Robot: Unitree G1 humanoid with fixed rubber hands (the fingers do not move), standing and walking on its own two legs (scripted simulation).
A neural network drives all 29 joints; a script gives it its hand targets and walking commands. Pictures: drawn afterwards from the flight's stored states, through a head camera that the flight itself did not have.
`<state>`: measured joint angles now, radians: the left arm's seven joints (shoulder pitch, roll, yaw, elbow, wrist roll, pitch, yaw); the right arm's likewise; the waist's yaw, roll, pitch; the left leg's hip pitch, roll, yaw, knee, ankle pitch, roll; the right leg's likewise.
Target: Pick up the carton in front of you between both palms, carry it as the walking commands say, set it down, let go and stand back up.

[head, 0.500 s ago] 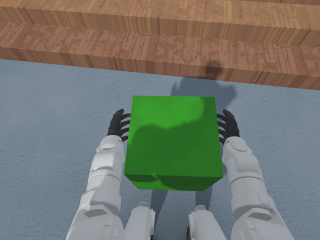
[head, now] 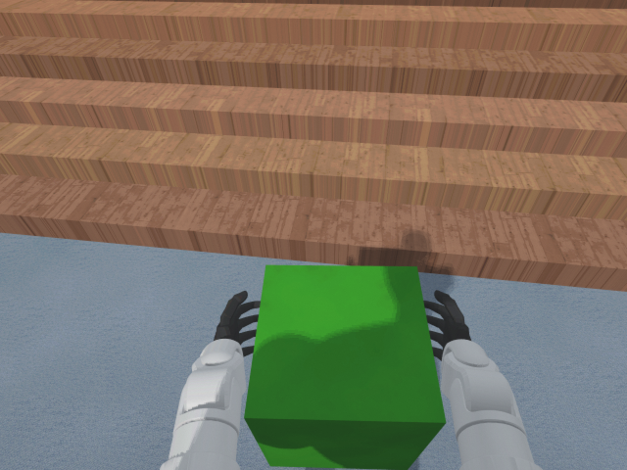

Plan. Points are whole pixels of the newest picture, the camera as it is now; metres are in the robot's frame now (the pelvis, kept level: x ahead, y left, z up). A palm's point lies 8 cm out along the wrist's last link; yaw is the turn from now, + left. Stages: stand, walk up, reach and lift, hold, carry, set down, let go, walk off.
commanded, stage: reach and lift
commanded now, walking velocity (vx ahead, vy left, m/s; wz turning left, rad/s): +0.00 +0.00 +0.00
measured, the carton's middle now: (339, 371) +0.30 +0.00 -0.06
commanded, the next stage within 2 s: hold in 1.10 s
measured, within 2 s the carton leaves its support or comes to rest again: neither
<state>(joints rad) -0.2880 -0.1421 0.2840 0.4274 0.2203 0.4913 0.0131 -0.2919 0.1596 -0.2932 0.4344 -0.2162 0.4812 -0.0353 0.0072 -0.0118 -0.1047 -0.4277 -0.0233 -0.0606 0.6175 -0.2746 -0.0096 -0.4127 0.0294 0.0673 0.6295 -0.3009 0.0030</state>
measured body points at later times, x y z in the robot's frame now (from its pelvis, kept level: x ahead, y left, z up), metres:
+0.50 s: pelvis -0.01 +0.00 +0.01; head -0.03 +0.01 +0.46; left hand +0.30 +0.16 +0.03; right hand +0.31 -0.15 +0.04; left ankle +0.02 +0.13 -0.73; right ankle +0.01 -0.12 -0.73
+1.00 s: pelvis +0.01 +0.00 +0.02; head -0.02 +0.00 +0.47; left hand +0.31 +0.15 +0.04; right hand +0.31 -0.15 +0.05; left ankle +0.02 +0.13 -0.73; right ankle +0.01 -0.12 -0.73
